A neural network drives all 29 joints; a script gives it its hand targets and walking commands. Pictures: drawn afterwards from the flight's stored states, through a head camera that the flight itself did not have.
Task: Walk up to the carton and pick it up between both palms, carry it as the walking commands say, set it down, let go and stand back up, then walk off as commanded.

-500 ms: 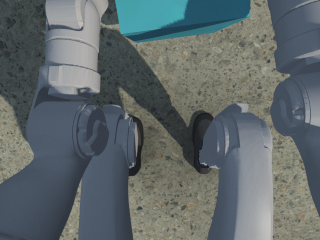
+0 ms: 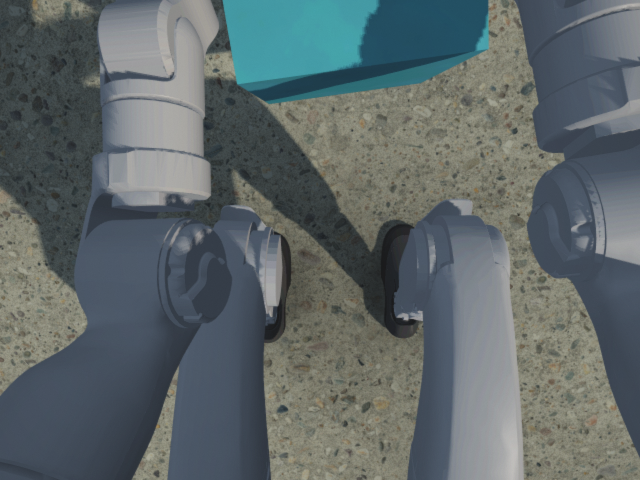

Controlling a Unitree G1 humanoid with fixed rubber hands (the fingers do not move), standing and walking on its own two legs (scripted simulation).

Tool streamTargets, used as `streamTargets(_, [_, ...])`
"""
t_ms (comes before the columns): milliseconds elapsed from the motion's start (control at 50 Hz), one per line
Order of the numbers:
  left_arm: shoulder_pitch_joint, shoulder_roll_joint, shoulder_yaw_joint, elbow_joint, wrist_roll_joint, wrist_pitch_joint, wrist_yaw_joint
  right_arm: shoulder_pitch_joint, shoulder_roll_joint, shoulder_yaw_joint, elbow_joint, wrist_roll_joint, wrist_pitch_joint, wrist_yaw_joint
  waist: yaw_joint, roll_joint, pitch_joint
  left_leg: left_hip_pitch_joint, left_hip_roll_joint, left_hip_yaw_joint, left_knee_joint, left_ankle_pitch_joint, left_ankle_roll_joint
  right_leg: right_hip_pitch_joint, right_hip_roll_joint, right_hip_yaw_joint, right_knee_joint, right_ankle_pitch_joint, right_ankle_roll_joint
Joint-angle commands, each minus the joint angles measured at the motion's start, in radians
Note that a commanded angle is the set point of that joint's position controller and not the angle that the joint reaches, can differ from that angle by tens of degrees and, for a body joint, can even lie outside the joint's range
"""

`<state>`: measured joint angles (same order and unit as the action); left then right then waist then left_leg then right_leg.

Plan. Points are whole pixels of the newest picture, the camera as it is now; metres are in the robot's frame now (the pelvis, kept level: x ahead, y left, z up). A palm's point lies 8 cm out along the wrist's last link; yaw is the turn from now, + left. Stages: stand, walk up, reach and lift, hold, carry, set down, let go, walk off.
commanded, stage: reach and lift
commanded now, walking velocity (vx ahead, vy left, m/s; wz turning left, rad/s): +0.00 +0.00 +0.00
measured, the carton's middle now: out of the picture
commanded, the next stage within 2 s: none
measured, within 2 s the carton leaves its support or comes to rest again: neither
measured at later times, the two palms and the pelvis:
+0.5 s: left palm out of the picture +0.54 +0.11 +0.01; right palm out of the picture +0.56 -0.16 +0.00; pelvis -0.01 +0.00 +0.05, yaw +0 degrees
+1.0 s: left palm out of the picture +0.52 +0.12 +0.08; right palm out of the picture +0.54 -0.16 +0.07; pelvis -0.02 +0.00 +0.10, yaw -1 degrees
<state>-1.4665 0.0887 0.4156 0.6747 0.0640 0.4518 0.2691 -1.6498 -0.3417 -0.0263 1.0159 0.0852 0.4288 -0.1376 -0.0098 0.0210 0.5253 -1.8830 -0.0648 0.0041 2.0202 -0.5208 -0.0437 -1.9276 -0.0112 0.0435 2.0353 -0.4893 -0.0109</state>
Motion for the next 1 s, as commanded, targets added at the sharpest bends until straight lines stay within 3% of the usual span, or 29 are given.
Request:
streamTargets(0, [-0.807, -1.218, -0.471, -0.188, -0.188, -0.016, -0.391, -0.653, 1.296, 0.116, -0.454, 0.105, -0.056, 0.350, 0.019, -0.011, -2.435, 0.669, -0.122, 0.087, -0.264, 0.211, 0.008, 0.909, 0.166, -0.102, -0.249, 0.260, -0.009])
streamTargets(180, [-0.776, -1.238, -0.495, -0.209, -0.200, 0.007, -0.396, -0.648, 1.331, 0.148, -0.509, 0.122, -0.036, 0.350, 0.030, -0.025, -2.521, 0.719, -0.127, 0.079, -0.315, 0.227, 0.007, 1.002, 0.174, -0.090, -0.303, 0.281, -0.004])
streamTargets(440, [-0.736, -1.248, -0.471, -0.161, -0.186, 0.028, -0.407, -0.644, 1.370, 0.147, -0.498, 0.123, -0.020, 0.355, 0.050, -0.041, -2.487, 0.751, -0.124, 0.067, -0.409, 0.146, 0.013, 1.072, 0.167, -0.069, -0.403, 0.194, 0.003])
streamTargets(980, [-0.644, -1.295, -0.505, -0.161, -0.197, 0.040, -0.418, -0.596, 1.416, 0.190, -0.537, 0.141, -0.013, 0.360, 0.059, -0.036, -2.508, 0.968, -0.115, 0.022, -0.605, 0.143, 0.011, 1.256, 0.162, -0.038, -0.597, 0.166, 0.003])
